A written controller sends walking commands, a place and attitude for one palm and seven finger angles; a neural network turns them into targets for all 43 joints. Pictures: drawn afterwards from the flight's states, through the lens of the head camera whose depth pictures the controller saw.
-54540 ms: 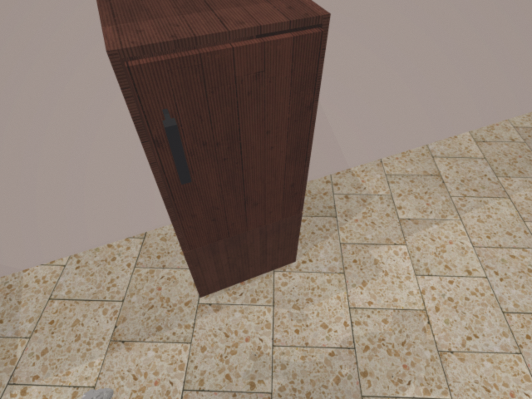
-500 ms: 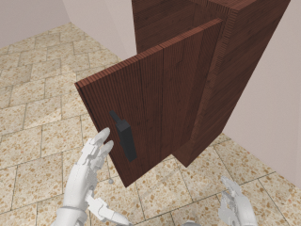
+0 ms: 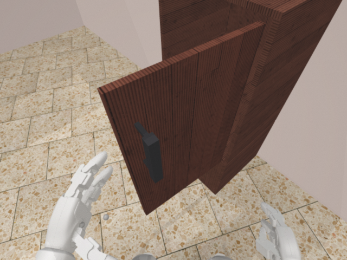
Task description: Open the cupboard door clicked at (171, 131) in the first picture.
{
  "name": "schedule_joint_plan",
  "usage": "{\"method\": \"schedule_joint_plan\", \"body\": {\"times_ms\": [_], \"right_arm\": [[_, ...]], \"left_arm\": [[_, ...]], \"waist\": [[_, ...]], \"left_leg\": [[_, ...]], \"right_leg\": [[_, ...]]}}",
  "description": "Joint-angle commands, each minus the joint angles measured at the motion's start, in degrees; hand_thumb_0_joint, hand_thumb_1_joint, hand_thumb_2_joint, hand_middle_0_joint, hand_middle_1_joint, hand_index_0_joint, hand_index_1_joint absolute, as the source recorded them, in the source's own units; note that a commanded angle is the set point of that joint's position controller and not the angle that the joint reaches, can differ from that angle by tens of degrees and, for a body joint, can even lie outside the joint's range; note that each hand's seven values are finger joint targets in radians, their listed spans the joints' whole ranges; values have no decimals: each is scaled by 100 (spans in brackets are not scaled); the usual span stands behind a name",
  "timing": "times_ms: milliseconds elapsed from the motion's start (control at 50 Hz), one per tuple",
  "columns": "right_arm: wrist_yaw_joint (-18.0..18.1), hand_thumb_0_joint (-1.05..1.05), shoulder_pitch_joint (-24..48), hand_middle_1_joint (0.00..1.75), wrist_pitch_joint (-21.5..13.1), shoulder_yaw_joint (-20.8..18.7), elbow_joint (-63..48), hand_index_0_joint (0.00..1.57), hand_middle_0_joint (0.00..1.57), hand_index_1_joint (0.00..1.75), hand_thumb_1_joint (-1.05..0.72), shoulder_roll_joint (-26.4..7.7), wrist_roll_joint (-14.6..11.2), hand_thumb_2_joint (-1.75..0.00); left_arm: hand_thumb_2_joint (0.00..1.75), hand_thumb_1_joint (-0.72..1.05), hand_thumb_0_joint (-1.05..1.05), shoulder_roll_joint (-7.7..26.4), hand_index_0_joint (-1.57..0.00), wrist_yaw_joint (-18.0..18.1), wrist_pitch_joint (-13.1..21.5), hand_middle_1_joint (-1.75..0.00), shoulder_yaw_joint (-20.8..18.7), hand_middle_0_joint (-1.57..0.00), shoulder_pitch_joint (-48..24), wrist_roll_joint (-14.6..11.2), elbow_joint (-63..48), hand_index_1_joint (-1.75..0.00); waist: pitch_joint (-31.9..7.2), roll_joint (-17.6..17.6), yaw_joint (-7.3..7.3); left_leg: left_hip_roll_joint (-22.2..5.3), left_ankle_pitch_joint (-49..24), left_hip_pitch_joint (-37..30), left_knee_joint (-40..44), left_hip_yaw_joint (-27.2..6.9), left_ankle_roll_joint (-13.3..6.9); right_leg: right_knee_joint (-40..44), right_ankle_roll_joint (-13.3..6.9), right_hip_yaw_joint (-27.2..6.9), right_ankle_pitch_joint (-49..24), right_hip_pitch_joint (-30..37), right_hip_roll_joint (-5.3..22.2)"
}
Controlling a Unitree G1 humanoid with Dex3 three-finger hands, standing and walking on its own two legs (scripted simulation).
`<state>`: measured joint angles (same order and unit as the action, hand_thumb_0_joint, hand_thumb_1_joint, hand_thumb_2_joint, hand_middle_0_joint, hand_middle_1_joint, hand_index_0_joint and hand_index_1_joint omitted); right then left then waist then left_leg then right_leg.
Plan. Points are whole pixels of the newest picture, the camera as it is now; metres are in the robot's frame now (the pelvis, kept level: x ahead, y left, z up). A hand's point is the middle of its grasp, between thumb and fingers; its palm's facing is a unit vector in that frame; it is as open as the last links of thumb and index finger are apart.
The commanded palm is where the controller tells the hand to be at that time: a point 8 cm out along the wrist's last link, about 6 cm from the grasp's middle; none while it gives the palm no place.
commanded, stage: draw the hand back to the body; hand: left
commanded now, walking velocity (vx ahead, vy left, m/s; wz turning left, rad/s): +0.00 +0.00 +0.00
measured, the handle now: (148, 153) +0.32 +0.08 +0.09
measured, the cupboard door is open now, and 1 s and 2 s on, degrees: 85 85 85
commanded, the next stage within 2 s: step back with the hand held close in 1.48 s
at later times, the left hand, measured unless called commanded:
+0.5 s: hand (61, 202) +0.19 +0.20 +0.15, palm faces +0.11 -0.96 -0.25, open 15.7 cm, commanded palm +0.15 +0.25 +0.17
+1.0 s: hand (12, 165) +0.21 +0.25 +0.21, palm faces +0.39 -0.82 -0.42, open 10.3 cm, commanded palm +0.17 +0.30 +0.22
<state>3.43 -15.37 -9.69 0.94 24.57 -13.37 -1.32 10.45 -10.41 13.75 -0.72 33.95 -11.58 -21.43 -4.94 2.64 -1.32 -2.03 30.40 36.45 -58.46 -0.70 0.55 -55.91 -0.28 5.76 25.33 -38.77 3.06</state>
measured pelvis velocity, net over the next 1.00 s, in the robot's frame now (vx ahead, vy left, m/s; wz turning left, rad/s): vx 0.02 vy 0.01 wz -0.03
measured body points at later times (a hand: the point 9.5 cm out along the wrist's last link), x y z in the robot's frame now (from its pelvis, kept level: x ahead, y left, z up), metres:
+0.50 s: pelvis +0.01 +0.01 +0.03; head +0.00 +0.00 +0.48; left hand +0.18 +0.25 +0.16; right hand +0.20 -0.20 -0.03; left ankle -0.01 +0.12 -0.68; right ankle +0.03 -0.12 -0.68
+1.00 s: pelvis +0.02 +0.01 +0.06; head +0.01 -0.01 +0.51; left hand +0.19 +0.29 +0.23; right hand +0.21 -0.20 -0.02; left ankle -0.01 +0.12 -0.68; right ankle +0.03 -0.12 -0.68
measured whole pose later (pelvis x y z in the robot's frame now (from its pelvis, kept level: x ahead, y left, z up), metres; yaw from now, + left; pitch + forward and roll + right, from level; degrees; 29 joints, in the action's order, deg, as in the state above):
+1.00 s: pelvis +0.02 +0.01 +0.06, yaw -2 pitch -4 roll -1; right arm 4.7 -11.3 -9.3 2.2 35.4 -12.5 0.7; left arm 18.4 6.9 4.3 -16.0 29.3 -1.6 -25.7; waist 1.8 3.7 -4.1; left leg -1.2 18.3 4.7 -27.0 2.4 -0.4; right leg -25.6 1.1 3.7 13.3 -8.2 2.2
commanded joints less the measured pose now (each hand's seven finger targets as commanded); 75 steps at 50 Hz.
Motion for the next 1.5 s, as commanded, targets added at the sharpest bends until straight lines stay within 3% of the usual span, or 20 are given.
{"method": "schedule_joint_plan", "body": {"times_ms": [0,60,120,160,220,280,380,400,420,480,640,780,800,1020,1080,1160,1220,1340,1440,1480], "right_arm": [[33,0,367,30,-321,-203,-1029,20,20,30,-90,-504,-63,-90],[50,0,429,30,-332,-162,-983,20,20,30,-90,-546,-75,-90],[65,0,436,30,-387,-121,-986,20,20,30,-90,-552,-80,-90],[86,0,463,30,-414,-116,-951,20,20,30,-90,-558,-87,-90],[75,0,493,30,-473,-61,-922,20,20,30,-90,-545,-99,-90],[96,0,522,30,-539,-53,-832,20,20,30,-90,-572,-109,-90],[124,0,583,30,-661,-32,-700,20,20,30,-90,-589,-133,-90],[274,0,528,30,-580,-74,-713,20,20,30,-90,-533,-2,-90],[312,0,468,30,-559,-38,-665,20,20,30,-90,-424,49,-90],[282,0,577,30,-451,-18,-484,20,20,30,-90,-442,74,-90],[288,0,839,30,-431,-49,-158,20,20,30,-90,-517,140,-90],[219,0,931,30,-410,-84,52,20,20,30,-90,-514,180,-90],[206,0,921,30,-393,-93,74,20,20,30,-90,-511,186,-90],[164,0,1108,30,-167,-164,237,20,20,30,-90,-511,188,-90],[173,0,1150,30,-137,-176,275,20,20,30,-90,-522,184,-90],[131,0,1159,30,-98,-198,297,20,20,30,-90,-543,187,-90],[142,0,1174,30,-87,-229,278,20,20,30,-90,-548,199,-90],[183,0,1216,30,-111,-229,318,20,20,30,-90,-522,196,-90],[181,0,1211,30,-148,-229,348,20,20,30,-90,-512,199,-90],[170,0,1213,30,-132,-233,341,20,20,30,-90,-503,185,-90]], "left_arm": [[30,-50,0,506,-15,147,261,-30,-448,-15,67,-96,-1570,-30],[30,-50,0,509,-15,158,73,-30,-443,-15,-129,-111,-1506,-30],[30,-50,0,545,-15,116,-103,-30,-483,-15,-124,-149,-1608,-30],[30,-50,0,738,-15,103,-182,-30,-728,-15,-103,-167,-1698,-30],[30,-50,0,677,-15,50,-305,-30,-724,-15,-149,-234,-1802,-30],[30,-50,0,778,-15,-8,-385,-30,-914,-15,-194,-314,-1804,-30],[37,-32,0,971,-16,-108,-557,-30,-1188,-16,-392,-403,-1795,-30],[39,-29,0,1872,-16,754,-563,-30,-1452,-16,-574,517,-2306,-30],[40,-26,0,1307,-16,1112,-695,-30,-1218,-16,-158,601,-2114,-30],[45,-15,0,1085,-16,1529,-803,-30,-1003,-16,-36,852,-1963,-30],[57,13,0,1445,-17,1862,-670,-30,-1397,-17,-391,1067,-1818,-30],[68,37,0,1511,-18,1877,-592,-30,-1715,-18,-533,1069,-1796,-30],[69,41,0,1533,-18,1875,-585,-30,-1788,-18,-547,1060,-1764,-30],[86,80,0,1854,-20,1866,-545,-30,-2456,-20,-1130,956,-1523,-30],[90,90,0,1961,-20,1873,-527,-30,-2612,-20,-1359,930,-1548,-30],[90,90,0,1677,-20,1804,-563,-30,-2348,-20,-1099,909,-1220,-30],[90,90,0,1844,-20,1813,-530,-30,-2472,-20,-1162,913,-1379,-30],[90,90,0,1962,-20,1834,-514,-30,-2562,-20,-1254,934,-1482,-30],[90,90,0,1925,-20,1834,-505,-30,-2542,-20,-1219,930,-1386,-30],[90,90,0,1832,-20,1815,-510,-30,-2478,-20,-1195,910,-1306,-30]], "waist": [[-856,-83,-58],[-556,-260,26],[-512,-158,-3],[-599,-90,-71],[-482,29,-83],[-435,-124,-95],[-363,-63,-114],[-408,-7,-327],[-155,16,-197],[78,31,-167],[261,-36,-208],[208,193,-267],[173,23,-274],[265,17,-299],[224,257,-309],[389,56,-291],[176,-139,-315],[177,162,-323],[277,184,-328],[361,-45,-309]], "left_leg": [[268,-1527,-229,1177,-28,-91],[239,-1205,-216,1305,-81,-95],[232,-1088,-327,1443,-93,-92],[230,-1233,-451,1496,-87,-91],[222,-1333,-577,1638,-111,-69],[206,-1408,-694,1727,-131,-69],[201,-1352,-914,1906,-139,-76],[142,-1298,-901,2182,12,-94],[176,-1324,-994,2243,51,-74],[111,-1558,-1336,2465,56,-88],[44,-2016,-2036,3173,57,-100],[1,-2934,-2506,3521,95,-47],[-8,-3039,-2568,3546,95,-45],[9,-3027,-2887,3763,220,-86],[28,-2970,-2963,3802,233,-89],[19,-2990,-2955,3841,254,-111],[43,-3034,-3048,3802,282,-154],[73,-2962,-3090,3779,308,-136],[70,-2890,-3067,3821,301,-134],[49,-2831,-3054,3838,304,-143]], "right_leg": [[933,-92,-173,-1199,1226,-303],[1104,-61,-142,-797,1115,-320],[1215,-55,-127,-654,1179,-311],[1248,-71,-127,-800,1327,-304],[1300,-70,-53,-928,1394,-320],[1416,-63,-42,-1006,1519,-335],[1657,-52,-55,-943,1663,-328],[1938,-125,-356,-932,2056,-241],[2077,-128,-315,-960,2036,-209],[2304,-101,-248,-1108,2245,-188],[2841,-101,-221,-1435,2910,-195],[3033,-80,-217,-2035,3361,-193],[3066,-77,-209,-2118,3416,-204],[3421,-65,-304,-2309,3638,-231],[3478,-78,-331,-2285,3681,-226],[3545,-53,-320,-2332,3653,-222],[3551,-42,-342,-2465,3743,-228],[3610,-68,-393,-2432,3737,-223],[3651,-72,-400,-2352,3710,-226],[3663,-41,-387,-2279,3642,-241]]}}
